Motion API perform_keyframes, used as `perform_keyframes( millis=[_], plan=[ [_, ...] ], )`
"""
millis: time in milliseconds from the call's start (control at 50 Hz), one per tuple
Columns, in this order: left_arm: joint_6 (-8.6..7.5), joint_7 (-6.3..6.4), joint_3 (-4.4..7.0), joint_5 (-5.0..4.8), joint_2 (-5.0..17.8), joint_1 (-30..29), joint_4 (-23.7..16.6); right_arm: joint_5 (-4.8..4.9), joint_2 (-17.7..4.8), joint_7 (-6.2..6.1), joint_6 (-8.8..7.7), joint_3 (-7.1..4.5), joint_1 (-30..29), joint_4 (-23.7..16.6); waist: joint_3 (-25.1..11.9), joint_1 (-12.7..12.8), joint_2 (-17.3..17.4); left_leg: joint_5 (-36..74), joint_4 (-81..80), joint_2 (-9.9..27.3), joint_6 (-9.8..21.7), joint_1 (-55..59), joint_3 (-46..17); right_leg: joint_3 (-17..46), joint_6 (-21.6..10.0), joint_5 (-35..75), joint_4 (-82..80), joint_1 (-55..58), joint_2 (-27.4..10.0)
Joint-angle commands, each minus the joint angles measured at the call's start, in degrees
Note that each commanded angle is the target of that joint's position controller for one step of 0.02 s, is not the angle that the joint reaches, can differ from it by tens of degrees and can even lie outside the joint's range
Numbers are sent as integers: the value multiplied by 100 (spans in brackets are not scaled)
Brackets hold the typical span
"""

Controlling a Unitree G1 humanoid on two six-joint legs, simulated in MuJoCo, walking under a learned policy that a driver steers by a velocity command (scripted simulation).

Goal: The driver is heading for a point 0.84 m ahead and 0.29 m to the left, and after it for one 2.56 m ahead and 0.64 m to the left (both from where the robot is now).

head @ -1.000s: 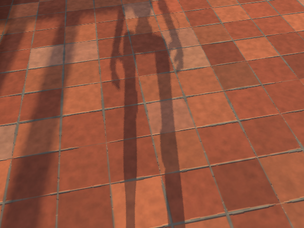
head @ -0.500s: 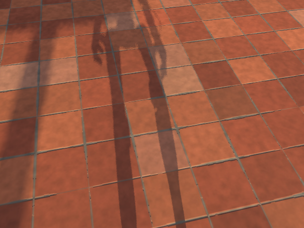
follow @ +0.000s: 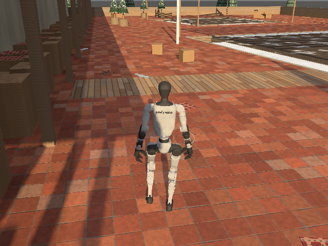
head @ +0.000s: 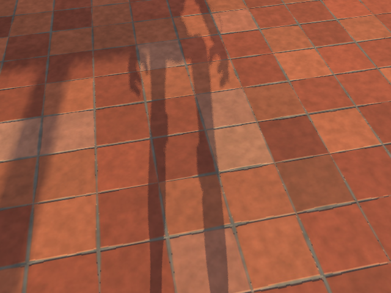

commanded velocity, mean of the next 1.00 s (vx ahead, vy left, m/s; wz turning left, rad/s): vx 0.50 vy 0.00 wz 0.45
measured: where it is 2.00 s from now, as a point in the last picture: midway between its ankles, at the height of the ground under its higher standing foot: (113, 189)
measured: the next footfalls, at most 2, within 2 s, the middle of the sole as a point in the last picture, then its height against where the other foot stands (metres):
left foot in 0.34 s outside the picture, level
right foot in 0.88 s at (191, 237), level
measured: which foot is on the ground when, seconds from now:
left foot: up 0.00-0.32, down 0.34-0.88, up 0.90-1.00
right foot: down 0.00-0.36, up 0.38-0.86, down 0.88-1.00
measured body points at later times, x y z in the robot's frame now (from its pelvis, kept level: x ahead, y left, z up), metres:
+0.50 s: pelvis +0.27 +0.07 -0.01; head +0.30 +0.08 +0.44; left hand +0.30 +0.33 -0.15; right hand +0.38 -0.18 -0.14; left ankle +0.30 +0.11 -0.74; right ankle +0.25 -0.09 -0.65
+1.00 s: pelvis +0.56 +0.10 -0.01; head +0.59 +0.11 +0.44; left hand +0.60 +0.41 -0.11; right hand +0.71 -0.14 -0.15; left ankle +0.38 +0.13 -0.65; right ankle +0.66 +0.05 -0.74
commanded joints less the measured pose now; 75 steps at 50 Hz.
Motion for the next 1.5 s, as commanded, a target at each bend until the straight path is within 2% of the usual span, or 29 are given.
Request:
perform_keyframes(
  millis=[20,120,220,280,320,340,360,380,420,460,560,780,820,860,880,900,920,940,960,980,1040,1200,1320,1360,1400,1420,1440,1460,1500],
  plan=[
    [-126,13,41,-13,520,317,-143,-28,-142,65,107,-24,174,-220,208,-175,-407,535,-394,223,-158,-555,98,1259,-619,1291,-1193,-40,-1559],
    [-147,31,-6,12,495,737,-86,100,-72,108,100,61,-909,-582,343,109,-497,1457,-1881,59,-142,-653,279,537,-341,1886,-1282,360,-1440],
    [-138,135,-18,56,524,1088,49,72,-112,121,59,82,-1508,-848,444,255,-506,1326,-2729,-153,165,-638,553,99,-261,2674,-1000,1298,-1742],
    [-99,218,26,73,731,912,22,34,-237,89,26,-1,-1140,-813,136,-14,-635,572,-2945,-564,489,42,872,-204,-167,4925,22,1705,-1857],
    [-7,229,73,69,891,775,-48,3,-444,52,-26,-142,72,-446,-544,-521,-643,449,-3376,-942,774,1390,978,-412,-63,5376,1836,1524,-1795],
    [1,210,66,32,894,649,-204,-91,-793,17,-49,-286,924,-229,-1001,-911,-440,370,-3573,-474,1070,2756,214,-481,74,4126,3288,453,-1678],
    [-33,92,-24,-116,397,894,-561,-132,-1457,-42,-31,-470,1277,-295,-1672,-723,804,455,-3777,1300,1960,4572,-2611,-551,376,66,5664,-1841,-744],
    [-83,38,55,-49,694,494,-712,64,-1440,-6,72,-463,1203,-266,-1919,-683,526,494,-4613,1652,2235,4789,-4256,575,396,-1880,6496,-2862,-183],
    [-197,-7,46,-28,708,-240,-980,148,-980,-23,93,-343,408,-351,-484,-332,-179,795,-4898,1238,1705,3299,-2682,822,354,-853,5833,-3237,-854],
    [-49,11,49,118,599,-147,-984,197,-650,-71,32,-239,97,-387,-115,88,-303,1761,-5064,656,1308,2217,-1805,823,513,-692,5048,-2538,-1086],
    [284,-69,37,195,509,-677,-1326,227,-947,-84,-104,-278,576,-370,-86,80,8,2325,-5225,233,1179,1895,-1380,606,871,-151,4035,-2641,-1100],
    [205,-151,-89,79,650,-2720,-2294,112,-1062,-171,-10,-288,1589,-479,46,-606,283,3145,-4645,301,917,3322,-1969,645,790,746,1794,-3192,-627],
    [146,-135,-75,51,776,-2450,-2315,99,-1167,-217,-16,-317,1381,-578,3,-391,353,3426,-4403,344,751,3229,-2082,724,654,569,1334,-2500,-531],
    [75,-42,29,28,1039,-1353,-2016,100,-1307,-176,-55,-349,1001,-713,-457,111,312,4435,-3482,111,479,2793,-1977,615,449,220,977,-805,-230],
    [0,35,98,64,1213,-533,-1839,157,-1296,-112,-101,-345,876,-757,-935,546,38,4134,-2380,-228,346,2338,-1738,789,283,434,681,424,-496],
    [-22,147,191,211,1648,380,-1826,224,-842,-66,-148,-222,964,-974,-1862,792,-595,2185,-781,-574,260,1550,-1341,2146,33,-611,643,1795,-1906],
    [58,128,276,289,2040,118,-1885,400,-506,-88,-98,-170,1749,-1100,-2259,207,-1992,-1847,580,-1397,125,-102,-761,4783,-616,-671,-57,2644,-3176],
    [137,85,223,166,1517,-232,-1951,157,-973,-144,5,-210,1662,-916,-1653,64,-1107,-1402,1101,-795,171,-551,-728,4894,-634,-1377,-128,1961,-3010],
    [147,69,92,110,990,-600,-2012,92,-985,-92,41,-218,1210,-921,-845,54,-464,-822,977,-583,124,-544,-633,3863,-503,-1264,-258,1118,-2699],
    [131,50,33,127,791,-725,-1970,83,-871,-45,60,-197,942,-969,-445,20,-233,-527,733,-413,73,-447,-571,3030,-375,-641,-423,572,-2393],
    [1,41,23,66,808,-465,-1738,-5,-751,111,242,-184,801,-1070,-266,-107,-757,-326,449,-210,-23,-202,-409,1767,-191,711,-679,42,-1990],
    [-98,-13,85,18,908,32,-1456,14,-548,321,303,-52,-648,-1676,11,43,-634,1040,-857,-21,-167,-1050,-65,257,-209,1648,-1001,358,-1840],
    [-2,-42,82,-20,1123,660,-1038,-57,-475,302,202,85,-1467,-1909,214,229,-660,799,-2804,-244,50,-118,483,224,-253,2380,-893,718,-1936],
    [69,-35,94,-14,1251,715,-928,-84,-558,230,130,64,-1276,-1846,48,92,-712,333,-3149,-451,178,383,577,288,-229,3674,-280,1037,-1971],
    [115,-33,57,-68,1213,660,-886,-184,-808,114,-22,-54,230,-1328,-842,-596,-491,684,-3781,-538,389,2472,481,72,-42,3780,1508,541,-1617],
    [92,-56,-47,-87,883,560,-1175,-308,-1337,5,-68,-188,1250,-1165,-1707,-954,235,349,-3808,928,647,4071,-996,-71,85,1505,3222,-699,-1299],
    [120,-81,-148,-206,332,1152,-1315,-209,-1836,-66,-27,-301,1236,-1191,-2323,-599,1401,497,-4400,2393,1209,5161,-3307,115,250,-2296,4905,-2519,-389],
    [213,-1,45,-82,986,634,-1198,-30,-1547,-89,2,-273,1023,-1230,-1755,-714,329,472,-4499,2097,1042,4431,-2909,857,168,-1891,5230,-2824,-619],
    [203,-56,40,-114,766,376,-1208,25,-838,-56,-65,-61,304,-1166,-530,-261,287,983,-4950,1487,631,3045,-1410,867,174,-1083,4759,-2670,-953]
  ],
)
Velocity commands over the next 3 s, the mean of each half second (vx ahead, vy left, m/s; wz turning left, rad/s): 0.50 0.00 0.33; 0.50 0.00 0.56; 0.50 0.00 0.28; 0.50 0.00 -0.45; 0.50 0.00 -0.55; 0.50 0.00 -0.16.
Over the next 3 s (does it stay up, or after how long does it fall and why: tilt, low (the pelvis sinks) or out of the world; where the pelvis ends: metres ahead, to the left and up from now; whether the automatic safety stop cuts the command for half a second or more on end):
stays up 1.49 0.48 -0.02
